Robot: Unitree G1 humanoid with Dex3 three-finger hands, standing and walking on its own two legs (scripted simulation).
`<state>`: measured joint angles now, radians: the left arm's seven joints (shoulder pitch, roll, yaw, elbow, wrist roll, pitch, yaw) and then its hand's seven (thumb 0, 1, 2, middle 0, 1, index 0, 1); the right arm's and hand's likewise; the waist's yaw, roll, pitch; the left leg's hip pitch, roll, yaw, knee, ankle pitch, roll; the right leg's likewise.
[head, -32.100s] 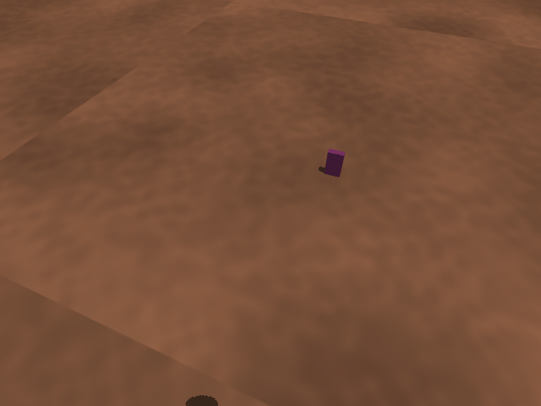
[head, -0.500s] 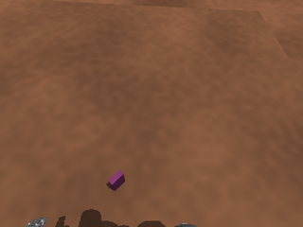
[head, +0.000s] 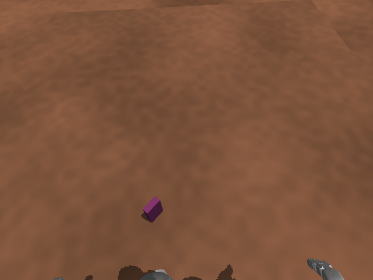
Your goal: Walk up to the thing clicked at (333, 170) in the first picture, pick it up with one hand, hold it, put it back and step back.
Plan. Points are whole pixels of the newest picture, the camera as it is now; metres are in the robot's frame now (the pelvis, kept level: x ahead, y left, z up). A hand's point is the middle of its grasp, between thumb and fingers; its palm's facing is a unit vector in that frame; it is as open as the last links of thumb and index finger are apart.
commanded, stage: step back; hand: left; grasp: from the side
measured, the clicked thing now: (153, 209) +0.51 +0.17 -0.68
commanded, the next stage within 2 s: none
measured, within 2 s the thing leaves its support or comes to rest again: neither
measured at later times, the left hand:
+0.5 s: hand out of the picture -0.04 +0.28 -0.14, palm faces +0.05 -0.94 -0.34, open 7.4 cm
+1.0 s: hand out of the picture -0.18 +0.26 -0.13, palm faces +0.02 -0.91 -0.42, open 7.4 cm
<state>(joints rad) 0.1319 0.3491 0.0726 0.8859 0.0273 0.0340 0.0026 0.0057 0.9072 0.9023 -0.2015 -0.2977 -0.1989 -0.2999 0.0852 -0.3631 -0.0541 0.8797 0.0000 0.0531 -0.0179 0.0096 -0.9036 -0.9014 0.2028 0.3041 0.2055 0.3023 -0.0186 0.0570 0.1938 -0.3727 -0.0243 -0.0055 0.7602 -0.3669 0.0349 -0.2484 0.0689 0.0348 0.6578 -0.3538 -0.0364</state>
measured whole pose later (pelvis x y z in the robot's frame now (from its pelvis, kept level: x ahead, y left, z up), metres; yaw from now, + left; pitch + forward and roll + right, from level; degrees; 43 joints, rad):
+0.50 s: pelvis -0.13 +0.01 +0.01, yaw +1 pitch -2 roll -2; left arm 0.17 0.40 0.09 0.81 0.01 0.07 0.00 0.01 0.91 0.90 -0.20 -0.30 -0.20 -0.30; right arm 0.15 -0.33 -0.03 0.87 -0.03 0.03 -0.01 0.01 -0.90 -0.90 0.20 0.30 0.21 0.30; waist 0.01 -0.04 0.16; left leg -0.27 0.02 -0.04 0.57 -0.26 0.01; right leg -0.46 0.13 0.16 1.21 -0.49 -0.01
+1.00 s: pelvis -0.30 -0.01 +0.00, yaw +3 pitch -1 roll +0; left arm 0.13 0.38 0.08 0.77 0.04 0.04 0.01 0.01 0.90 0.90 -0.21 -0.30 -0.20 -0.30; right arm 0.21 -0.40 -0.05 0.86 -0.01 0.04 -0.02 0.01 -0.91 -0.90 0.20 0.30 0.20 0.30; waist -0.01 0.01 0.17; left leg -0.28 -0.04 -0.05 0.75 -0.44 0.00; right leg -0.39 -0.03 0.01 0.68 -0.26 0.02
